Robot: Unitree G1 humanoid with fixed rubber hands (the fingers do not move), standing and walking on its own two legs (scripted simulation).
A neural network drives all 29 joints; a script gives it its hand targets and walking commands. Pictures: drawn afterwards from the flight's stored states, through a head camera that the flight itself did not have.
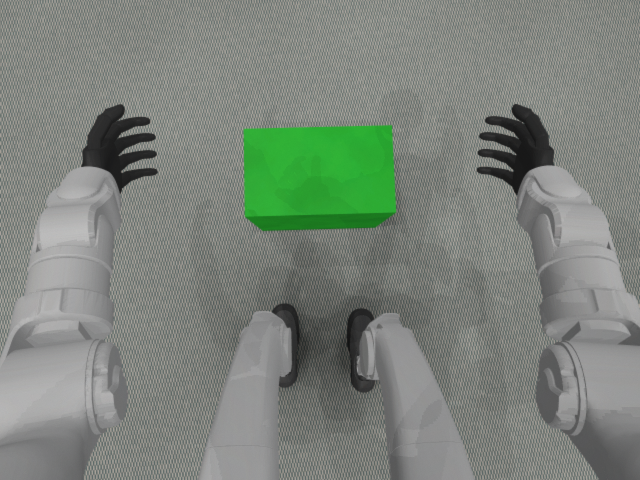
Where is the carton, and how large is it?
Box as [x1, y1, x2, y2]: [244, 125, 395, 230]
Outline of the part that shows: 391,125 244,129 245,216 262,230 376,226 395,212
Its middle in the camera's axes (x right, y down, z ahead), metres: +0.00 -0.12 +0.90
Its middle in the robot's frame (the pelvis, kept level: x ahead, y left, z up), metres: +0.52 +0.01 -0.54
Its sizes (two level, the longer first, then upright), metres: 0.297 0.177 0.266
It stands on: the floor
